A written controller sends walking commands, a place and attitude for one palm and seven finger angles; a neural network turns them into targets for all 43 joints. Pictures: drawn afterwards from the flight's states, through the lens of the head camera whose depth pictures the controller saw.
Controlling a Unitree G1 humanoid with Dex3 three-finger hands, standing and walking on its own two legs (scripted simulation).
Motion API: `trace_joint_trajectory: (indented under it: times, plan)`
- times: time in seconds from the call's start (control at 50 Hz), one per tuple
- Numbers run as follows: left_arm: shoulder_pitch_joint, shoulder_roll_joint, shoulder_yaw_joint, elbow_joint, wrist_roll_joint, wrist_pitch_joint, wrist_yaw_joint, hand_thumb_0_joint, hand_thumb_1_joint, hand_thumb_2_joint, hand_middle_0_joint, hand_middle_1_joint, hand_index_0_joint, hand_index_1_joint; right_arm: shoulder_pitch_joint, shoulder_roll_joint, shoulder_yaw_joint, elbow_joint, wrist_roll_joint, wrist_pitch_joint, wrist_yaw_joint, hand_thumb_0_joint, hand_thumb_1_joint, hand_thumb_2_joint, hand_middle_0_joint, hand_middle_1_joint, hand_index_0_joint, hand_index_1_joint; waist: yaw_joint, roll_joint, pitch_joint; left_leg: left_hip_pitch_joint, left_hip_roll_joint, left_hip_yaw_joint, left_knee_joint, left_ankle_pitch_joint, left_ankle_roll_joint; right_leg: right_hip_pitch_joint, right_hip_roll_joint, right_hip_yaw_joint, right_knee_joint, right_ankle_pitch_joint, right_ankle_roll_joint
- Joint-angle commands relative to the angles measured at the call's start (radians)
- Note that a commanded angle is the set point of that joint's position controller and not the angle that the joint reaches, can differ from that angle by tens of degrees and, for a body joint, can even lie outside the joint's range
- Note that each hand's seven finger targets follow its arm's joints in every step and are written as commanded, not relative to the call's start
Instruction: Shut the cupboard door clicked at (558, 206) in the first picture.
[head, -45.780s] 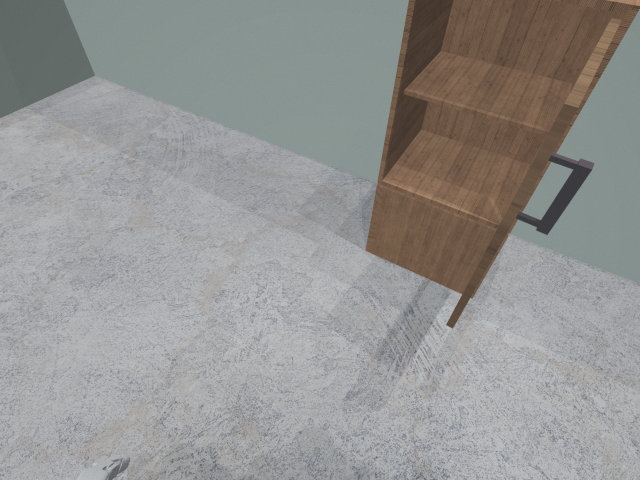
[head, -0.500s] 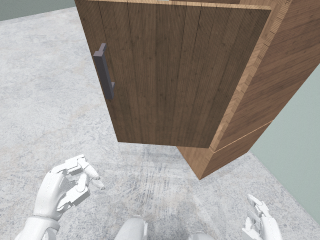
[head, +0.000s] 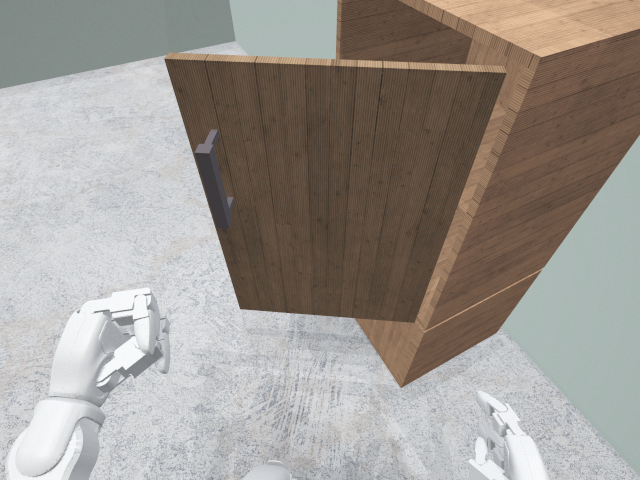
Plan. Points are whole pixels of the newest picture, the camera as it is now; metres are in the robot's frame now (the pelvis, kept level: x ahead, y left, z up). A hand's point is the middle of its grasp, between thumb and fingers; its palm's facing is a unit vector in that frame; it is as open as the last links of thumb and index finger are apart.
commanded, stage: raise the hand and make a fist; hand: left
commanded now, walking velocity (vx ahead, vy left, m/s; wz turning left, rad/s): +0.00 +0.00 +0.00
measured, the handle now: (218, 181) +0.50 +0.20 +0.10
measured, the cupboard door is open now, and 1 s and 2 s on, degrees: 57 57 57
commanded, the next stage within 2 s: bring the fist close to the handle in 0.38 s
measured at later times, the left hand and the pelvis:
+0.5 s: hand (188, 353) +0.23 +0.16 +0.09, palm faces -0.05 -1.00 -0.04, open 3.1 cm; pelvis +0.00 -0.01 +0.00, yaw -1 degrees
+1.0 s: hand (196, 276) +0.32 +0.18 +0.10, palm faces -0.01 -1.00 -0.01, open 3.1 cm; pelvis +0.00 +0.00 +0.01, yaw -1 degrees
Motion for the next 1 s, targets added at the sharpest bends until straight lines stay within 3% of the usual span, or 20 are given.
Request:
trace_joint_trajectory:
  times: [0.0,0.08,0.1,0.2,0.26,0.34,0.42,0.46,0.5,0.52,0.58,0.66,0.7,0.76,0.8,0.84,0.88,0.9,0.94,0.98]
  plan:
    - [-0.047,0.088,0.036,-0.078,-0.027,-0.014,-0.037,0.000,0.900,0.900,-1.300,-1.500,-1.300,-1.500,-0.080,-0.124,-0.056,-0.139,0.011,-0.069,-0.009,0.000,-0.900,-0.900,0.200,0.300,0.200,0.300,-0.014,-0.046,-0.095,0.144,-0.031,-0.009,-0.175,0.053,0.026,-0.011,0.035,0.021,-0.189,0.140,-0.021]
    - [-0.068,0.101,0.044,-0.092,-0.043,0.019,-0.070,0.000,0.900,0.900,-1.300,-1.500,-1.300,-1.500,-0.088,-0.130,-0.063,-0.153,0.011,-0.071,-0.015,0.000,-0.900,-0.900,0.200,0.300,0.200,0.300,-0.005,-0.095,-0.096,0.130,-0.040,0.007,-0.160,0.075,0.028,0.009,0.013,0.061,-0.217,0.133,-0.009]
    - [-0.076,0.142,0.085,-0.097,-0.043,0.011,-0.060,0.000,0.900,0.900,-1.300,-1.500,-1.300,-1.500,-0.088,-0.131,-0.065,-0.148,0.007,-0.071,-0.018,0.000,-0.900,-0.900,0.200,0.300,0.200,0.300,0.003,-0.103,-0.094,0.120,-0.040,0.008,-0.150,0.083,0.028,0.022,0.011,0.077,-0.221,0.132,-0.010]
    - [-0.141,0.167,0.135,-0.198,-0.038,-0.100,-0.002,0.000,0.900,0.900,-1.300,-1.500,-1.300,-1.500,-0.084,-0.117,-0.066,-0.133,-0.003,-0.079,-0.013,0.000,-0.900,-0.900,0.200,0.300,0.200,0.300,0.009,-0.048,-0.167,0.157,-0.039,0.013,-0.137,0.144,0.026,0.042,0.017,0.069,-0.174,0.226,-0.013]
    - [-0.127,0.113,0.080,-0.175,-0.025,-0.138,0.000,0.000,0.900,0.900,-1.300,-1.500,-1.300,-1.500,-0.082,-0.110,-0.066,-0.121,0.001,-0.084,-0.004,0.000,-0.900,-0.900,0.200,0.300,0.200,0.300,-0.004,0.007,-0.163,0.170,-0.039,0.019,-0.138,0.148,0.025,0.020,0.017,0.059,-0.159,0.244,-0.016]
    - [-0.079,0.091,0.036,-0.100,-0.026,-0.089,-0.043,0.000,0.900,0.900,-1.300,-1.500,-1.300,-1.500,-0.081,-0.121,-0.072,-0.121,0.010,-0.076,-0.003,0.000,-0.900,-0.900,0.200,0.300,0.200,0.300,-0.015,-0.032,-0.120,0.143,-0.039,0.023,-0.132,0.116,0.028,0.010,0.006,0.085,-0.192,0.216,-0.004]
    - [-0.075,0.105,0.058,-0.095,-0.041,-0.037,-0.066,0.000,0.900,0.900,-1.300,-1.500,-1.300,-1.500,-0.088,-0.124,-0.073,-0.137,0.009,-0.063,-0.011,0.000,-0.900,-0.900,0.200,0.300,0.200,0.300,-0.005,-0.085,-0.129,0.135,-0.041,0.021,-0.133,0.118,0.031,0.037,-0.003,0.099,-0.208,0.212,0.004]
    - [-0.109,0.122,0.083,-0.134,-0.044,-0.048,-0.052,0.000,0.900,0.900,-1.300,-1.500,-1.300,-1.500,-0.093,-0.121,-0.071,-0.142,0.007,-0.062,-0.015,0.000,-0.900,-0.900,0.200,0.300,0.200,0.300,0.000,-0.053,-0.140,0.156,-0.040,0.020,-0.144,0.128,0.029,0.033,0.008,0.078,-0.194,0.220,-0.004]
    - [-0.213,0.149,0.103,-0.145,-0.038,-0.075,-0.022,0.000,0.900,0.900,-1.300,-1.500,-1.300,-1.500,-0.089,-0.123,-0.068,-0.125,0.004,-0.063,-0.020,0.000,-0.900,-0.900,0.200,0.300,0.200,0.300,-0.018,-0.069,-0.119,0.158,-0.035,0.012,-0.143,0.117,0.031,0.004,0.019,0.066,-0.188,0.201,-0.006]
    - [-0.250,0.110,0.069,-0.138,-0.034,-0.090,-0.015,0.000,0.900,0.900,-1.300,-1.500,-1.300,-1.500,-0.095,-0.119,-0.064,-0.124,0.003,-0.066,-0.018,0.000,-0.900,-0.900,0.200,0.300,0.200,0.300,-0.028,-0.059,-0.111,0.164,-0.035,0.011,-0.148,0.105,0.031,-0.016,0.021,0.056,-0.183,0.187,-0.008]
    - [-0.337,0.110,0.068,-0.063,-0.023,-0.116,-0.003,0.000,0.900,0.900,-1.300,-1.500,-1.300,-1.500,-0.086,-0.123,-0.065,-0.095,0.003,-0.068,-0.019,0.000,-0.900,-0.900,0.200,0.300,0.200,0.300,-0.039,-0.043,-0.126,0.164,-0.033,0.007,-0.142,0.075,0.029,-0.048,0.026,0.053,-0.174,0.149,-0.011]
    - [-0.414,0.124,0.055,0.051,-0.011,-0.081,-0.035,0.000,0.900,0.900,-1.300,-1.500,-1.300,-1.500,-0.084,-0.133,-0.065,-0.080,0.009,-0.061,-0.020,0.000,-0.900,-0.900,0.200,0.300,0.200,0.300,-0.039,-0.022,-0.157,0.158,-0.035,0.010,-0.148,0.065,0.030,-0.033,0.020,0.065,-0.183,0.137,-0.012]
    - [-0.414,0.152,0.079,0.104,-0.013,-0.046,-0.050,0.000,0.900,0.900,-1.300,-1.500,-1.300,-1.500,-0.080,-0.139,-0.065,-0.081,0.009,-0.054,-0.022,0.000,-0.900,-0.900,0.200,0.300,0.200,0.300,-0.023,-0.024,-0.177,0.161,-0.036,0.009,-0.154,0.088,0.031,-0.002,0.018,0.067,-0.184,0.167,-0.015]
    - [-0.480,0.129,0.059,0.073,-0.017,-0.024,-0.050,0.000,0.900,0.900,-1.300,-1.500,-1.300,-1.500,-0.091,-0.133,-0.064,-0.094,0.010,-0.050,-0.020,0.000,-0.900,-0.900,0.200,0.300,0.200,0.300,-0.012,0.017,-0.241,0.218,-0.035,0.011,-0.172,0.142,0.027,0.023,0.019,0.041,-0.166,0.243,-0.017]
    - [-0.474,0.160,0.104,0.085,-0.023,-0.023,-0.029,0.000,0.900,0.900,-1.300,-1.500,-1.300,-1.500,-0.087,-0.135,-0.065,-0.091,0.005,-0.047,-0.018,0.000,-0.900,-0.900,0.200,0.300,0.200,0.300,-0.002,-0.022,-0.248,0.225,-0.031,0.006,-0.176,0.169,0.027,0.039,0.024,0.032,-0.164,0.275,-0.018]
    - [-0.536,0.150,0.107,0.134,-0.019,-0.032,-0.007,0.000,0.900,0.900,-1.300,-1.500,-1.300,-1.500,-0.089,-0.134,-0.064,-0.082,0.006,-0.038,-0.016,0.000,-0.900,-0.900,0.200,0.300,0.200,0.300,-0.016,-0.068,-0.209,0.205,-0.032,0.010,-0.181,0.148,0.026,0.015,0.025,0.031,-0.170,0.257,-0.013]
    - [-0.613,0.125,0.085,0.177,-0.007,-0.047,0.009,0.000,0.900,0.900,-1.300,-1.500,-1.300,-1.500,-0.088,-0.133,-0.063,-0.068,0.004,-0.033,-0.013,0.000,-0.900,-0.900,0.200,0.300,0.200,0.300,-0.027,-0.050,-0.171,0.198,-0.031,0.008,-0.189,0.113,0.023,-0.020,0.027,0.025,-0.169,0.217,-0.015]
    - [-0.610,0.163,0.117,0.220,0.002,-0.048,0.018,0.000,0.900,0.900,-1.300,-1.500,-1.300,-1.500,-0.081,-0.142,-0.067,-0.060,0.002,-0.027,-0.013,0.000,-0.900,-0.900,0.200,0.300,0.200,0.300,-0.025,-0.080,-0.156,0.182,-0.028,0.009,-0.189,0.105,0.025,-0.017,0.028,0.030,-0.177,0.201,-0.014]
    - [-0.667,0.126,0.073,0.235,0.019,-0.057,0.019,0.000,0.900,0.900,-1.300,-1.500,-1.300,-1.500,-0.081,-0.139,-0.069,-0.060,0.003,-0.022,-0.008,0.000,-0.900,-0.900,0.200,0.300,0.200,0.300,-0.030,-0.045,-0.185,0.201,-0.030,0.014,-0.191,0.108,0.025,-0.022,0.025,0.031,-0.169,0.207,-0.016]
    - [-0.694,0.137,0.073,0.254,0.028,-0.058,0.013,0.000,0.900,0.900,-1.300,-1.500,-1.300,-1.500,-0.072,-0.145,-0.074,-0.056,0.002,-0.016,-0.007,0.000,-0.900,-0.900,0.200,0.300,0.200,0.300,-0.030,-0.017,-0.221,0.223,-0.029,0.016,-0.187,0.129,0.024,-0.015,0.026,0.031,-0.163,0.235,-0.019]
